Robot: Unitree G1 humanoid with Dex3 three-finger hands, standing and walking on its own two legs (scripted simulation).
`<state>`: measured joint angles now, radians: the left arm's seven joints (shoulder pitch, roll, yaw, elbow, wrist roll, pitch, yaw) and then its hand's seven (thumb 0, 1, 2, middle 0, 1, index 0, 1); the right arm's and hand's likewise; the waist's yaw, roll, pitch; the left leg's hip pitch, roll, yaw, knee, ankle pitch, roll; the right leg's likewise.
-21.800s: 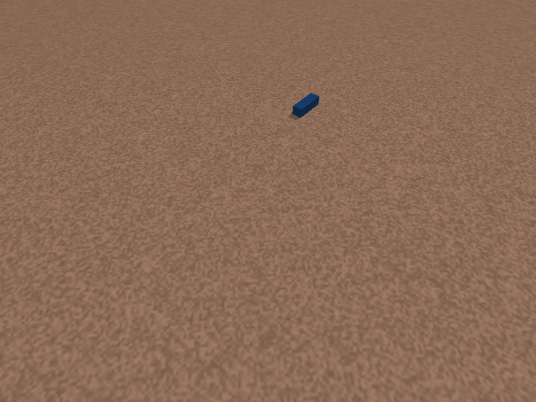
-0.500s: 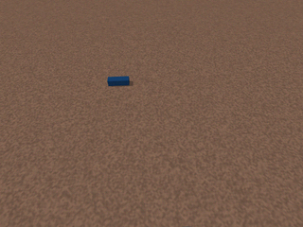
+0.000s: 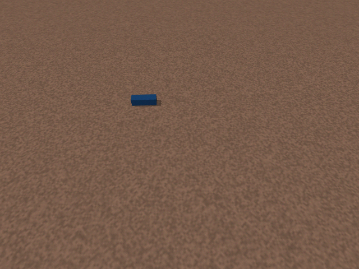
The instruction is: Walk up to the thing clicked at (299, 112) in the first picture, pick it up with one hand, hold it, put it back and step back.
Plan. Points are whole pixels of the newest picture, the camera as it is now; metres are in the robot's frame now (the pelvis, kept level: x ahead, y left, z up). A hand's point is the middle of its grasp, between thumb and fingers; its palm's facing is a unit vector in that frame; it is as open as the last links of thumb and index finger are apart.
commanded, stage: stand
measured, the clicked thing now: (144, 99) +1.49 +0.27 -0.75
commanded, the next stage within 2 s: none
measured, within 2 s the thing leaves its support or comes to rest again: neither
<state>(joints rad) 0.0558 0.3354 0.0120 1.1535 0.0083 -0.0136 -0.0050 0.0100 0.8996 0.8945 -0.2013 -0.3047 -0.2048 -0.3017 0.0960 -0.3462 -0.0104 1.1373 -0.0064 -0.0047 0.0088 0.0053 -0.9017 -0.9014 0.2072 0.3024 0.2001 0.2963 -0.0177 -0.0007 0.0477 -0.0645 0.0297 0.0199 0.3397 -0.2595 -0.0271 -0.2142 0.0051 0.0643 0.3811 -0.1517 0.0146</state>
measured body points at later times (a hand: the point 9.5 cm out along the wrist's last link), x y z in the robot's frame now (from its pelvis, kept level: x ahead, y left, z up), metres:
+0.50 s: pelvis +0.00 -0.01 +0.00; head +0.01 -0.01 +0.45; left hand +0.08 +0.29 -0.13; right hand +0.08 -0.31 -0.13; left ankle -0.05 +0.13 -0.74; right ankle +0.03 -0.13 -0.74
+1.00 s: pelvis -0.01 -0.01 +0.00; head +0.00 -0.01 +0.45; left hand +0.07 +0.29 -0.13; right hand +0.05 -0.31 -0.14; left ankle -0.05 +0.13 -0.74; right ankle +0.03 -0.13 -0.75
